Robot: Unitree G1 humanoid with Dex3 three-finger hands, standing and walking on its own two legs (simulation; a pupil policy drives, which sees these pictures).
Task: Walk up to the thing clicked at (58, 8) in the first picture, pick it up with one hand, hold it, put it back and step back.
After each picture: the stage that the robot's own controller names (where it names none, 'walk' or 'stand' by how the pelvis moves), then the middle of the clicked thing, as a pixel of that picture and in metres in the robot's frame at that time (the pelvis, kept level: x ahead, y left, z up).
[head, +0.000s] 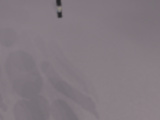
stand; (59, 9) +2.06 +0.25 -0.65
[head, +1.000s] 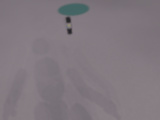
walk; (69, 25) +1.95 +0.29 -0.65
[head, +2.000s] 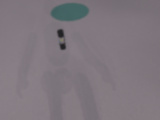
walk; (61, 40) +1.37 +0.28 -0.65
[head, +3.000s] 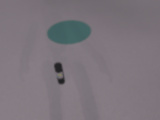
walk; (59, 74) +0.92 +0.23 -0.65
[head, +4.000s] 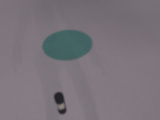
walk; (60, 103) +0.58 +0.19 -0.64
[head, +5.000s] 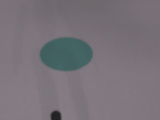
stand; out of the picture +0.45 +0.15 -0.64
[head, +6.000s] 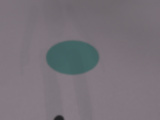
stand; out of the picture +0.43 +0.14 -0.65
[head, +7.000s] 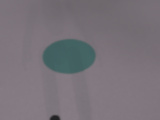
stand; out of the picture +0.42 +0.17 -0.65
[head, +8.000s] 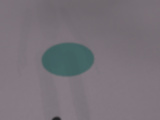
stand; out of the picture +0.44 +0.16 -0.66
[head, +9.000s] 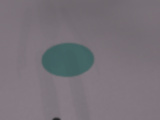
stand; out of the picture +0.43 +0.16 -0.66
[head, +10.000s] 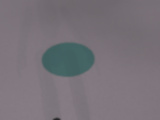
stand; out of the picture +0.42 +0.16 -0.66
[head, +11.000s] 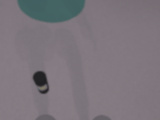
go down; (42, 83) +0.47 +0.17 -0.48
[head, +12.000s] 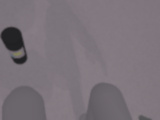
go down; (16, 48) +0.50 +0.24 -0.26
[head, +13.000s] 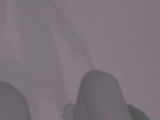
close in; out of the picture +0.48 +0.27 -0.20
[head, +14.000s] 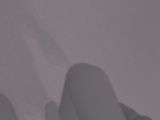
close; out of the picture +0.47 +0.30 -0.16
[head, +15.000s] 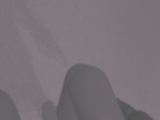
lift; out of the picture +0.44 +0.30 -0.16
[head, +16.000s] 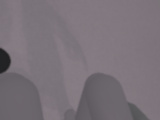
lift; out of the picture +0.40 +0.25 -0.18
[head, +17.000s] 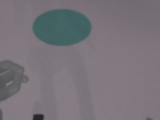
close; out of the picture +0.28 +0.25 -0.60
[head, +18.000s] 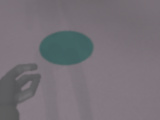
close; out of the picture +0.27 +0.50 -0.70
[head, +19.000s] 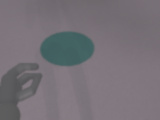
close; out of the picture +0.26 +0.73 -0.70
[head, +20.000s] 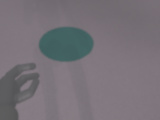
stand; out of the picture +0.27 +0.96 -0.70
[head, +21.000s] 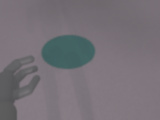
stand; out of the picture +0.26 +1.18 -0.70
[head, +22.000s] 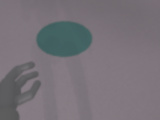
stand; out of the picture +0.26 +1.41 -0.68
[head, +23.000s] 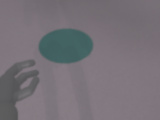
stand; out of the picture +0.26 +1.62 -0.70
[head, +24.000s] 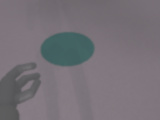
stand; out of the picture +0.26 +1.82 -0.70
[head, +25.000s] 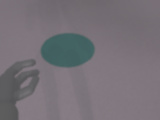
stand; out of the picture +0.25 +2.02 -0.70
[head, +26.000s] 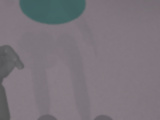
crouch; out of the picture +0.20 +2.22 -0.55
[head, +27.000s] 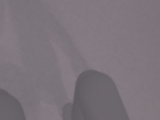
lower; out of the picture -0.19 +2.41 -0.28
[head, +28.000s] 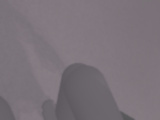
lower; out of the picture -0.53 +2.53 -0.26
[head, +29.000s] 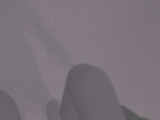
lower; out of the picture -0.58 +2.70 -0.25
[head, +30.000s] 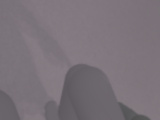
lower; out of the picture -0.66 +2.86 -0.25
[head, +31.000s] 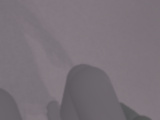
lower; out of the picture -0.71 +3.02 -0.25
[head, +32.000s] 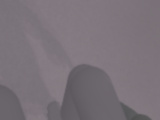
open; out of the picture -0.77 +3.16 -0.25
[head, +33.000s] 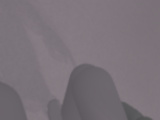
stand; out of the picture -0.85 +3.30 -0.25
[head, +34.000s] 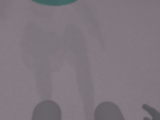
walk; out of the picture +0.05 +3.58 -0.50
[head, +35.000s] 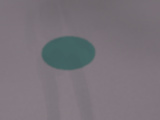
stand; out of the picture +0.24 +3.70 -0.69
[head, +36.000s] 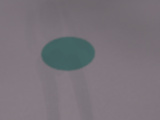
stand; out of the picture +0.21 +3.84 -0.69
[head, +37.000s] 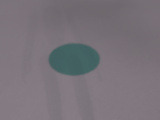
stand; out of the picture +0.22 +3.94 -0.74
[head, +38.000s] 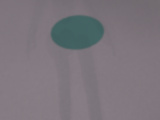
walk; out of the picture +0.28 +4.10 -0.72
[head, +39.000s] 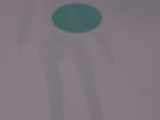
walk; out of the picture +0.68 +4.13 -0.72
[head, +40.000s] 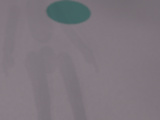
stand; out of the picture +0.70 +4.25 -0.73
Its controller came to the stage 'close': yes
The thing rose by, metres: 0.00
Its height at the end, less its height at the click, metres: -0.09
